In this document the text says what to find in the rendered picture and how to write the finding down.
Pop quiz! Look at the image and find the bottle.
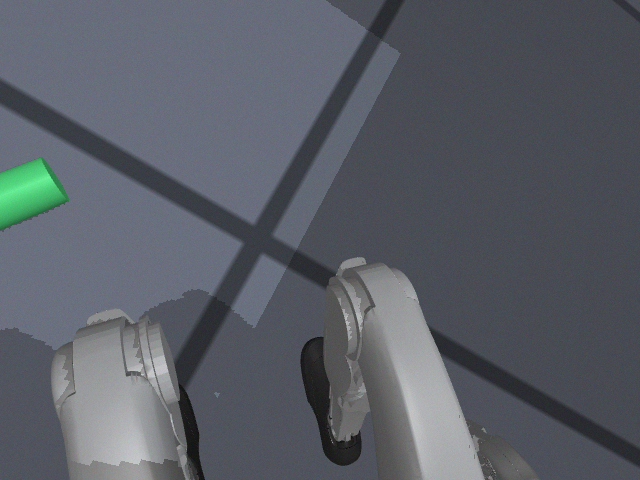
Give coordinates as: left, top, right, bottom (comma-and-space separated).
0, 157, 69, 230

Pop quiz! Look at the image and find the right robot foot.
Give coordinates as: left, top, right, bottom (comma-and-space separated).
301, 337, 362, 466

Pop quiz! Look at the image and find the right robot hand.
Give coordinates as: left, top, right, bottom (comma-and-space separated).
466, 419, 541, 480

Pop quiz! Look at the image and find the left robot foot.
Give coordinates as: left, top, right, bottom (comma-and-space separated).
178, 383, 205, 480

